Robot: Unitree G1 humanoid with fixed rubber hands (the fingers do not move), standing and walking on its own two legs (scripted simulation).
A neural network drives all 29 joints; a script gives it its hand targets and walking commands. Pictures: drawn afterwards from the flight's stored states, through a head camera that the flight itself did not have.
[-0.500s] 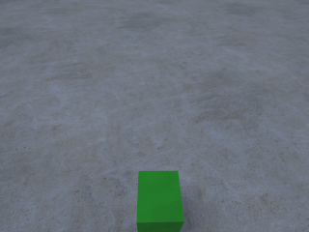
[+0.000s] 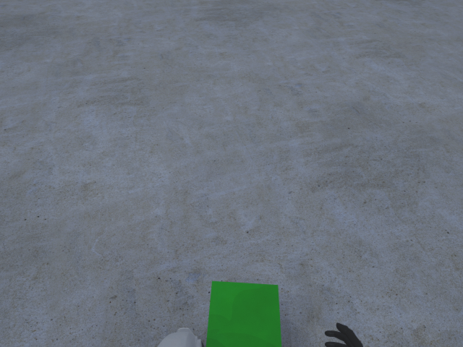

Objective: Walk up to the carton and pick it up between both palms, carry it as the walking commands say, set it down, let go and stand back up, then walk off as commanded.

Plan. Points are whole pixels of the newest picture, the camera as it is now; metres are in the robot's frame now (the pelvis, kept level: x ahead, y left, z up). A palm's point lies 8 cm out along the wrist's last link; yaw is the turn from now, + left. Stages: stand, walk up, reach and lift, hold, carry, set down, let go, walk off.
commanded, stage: walk off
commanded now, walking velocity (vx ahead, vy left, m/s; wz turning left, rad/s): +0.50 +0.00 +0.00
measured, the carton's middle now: (241, 334) +0.27 -0.03 -0.63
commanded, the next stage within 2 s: none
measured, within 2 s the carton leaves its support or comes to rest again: neither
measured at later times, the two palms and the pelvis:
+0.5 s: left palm (160, 223) +0.39 +0.20 -0.11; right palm out of the picture +0.05 -0.16 -0.10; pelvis +0.21 +0.01 +0.02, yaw -3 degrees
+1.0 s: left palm (142, 258) +0.32 +0.23 -0.14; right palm (325, 174) +0.59 -0.22 -0.11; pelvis +0.44 +0.02 -0.01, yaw -2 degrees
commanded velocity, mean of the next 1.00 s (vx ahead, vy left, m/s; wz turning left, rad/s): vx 0.50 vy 0.00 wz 0.00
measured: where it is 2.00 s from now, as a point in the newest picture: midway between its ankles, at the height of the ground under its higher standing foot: (245, 221)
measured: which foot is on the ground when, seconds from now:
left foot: up 0.00-0.04, down 0.06-0.58, up 0.60-0.96, down 0.98-1.00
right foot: down 0.00-0.08, up 0.10-0.36, down 0.38-1.00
